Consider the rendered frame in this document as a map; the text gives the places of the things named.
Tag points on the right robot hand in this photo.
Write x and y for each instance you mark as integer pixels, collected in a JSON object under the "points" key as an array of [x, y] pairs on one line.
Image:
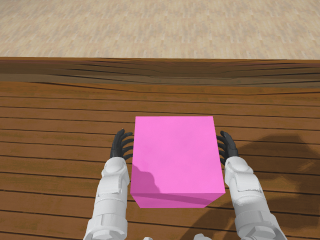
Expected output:
{"points": [[229, 147]]}

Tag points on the carton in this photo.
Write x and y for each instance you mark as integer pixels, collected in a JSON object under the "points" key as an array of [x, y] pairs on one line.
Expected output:
{"points": [[176, 162]]}

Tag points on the left robot hand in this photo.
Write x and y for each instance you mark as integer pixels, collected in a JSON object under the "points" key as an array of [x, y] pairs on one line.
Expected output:
{"points": [[117, 149]]}

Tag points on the robot right forearm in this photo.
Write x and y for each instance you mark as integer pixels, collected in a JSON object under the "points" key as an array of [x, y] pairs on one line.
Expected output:
{"points": [[253, 216]]}

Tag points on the robot left forearm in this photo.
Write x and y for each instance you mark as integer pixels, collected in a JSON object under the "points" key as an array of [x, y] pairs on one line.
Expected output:
{"points": [[109, 215]]}

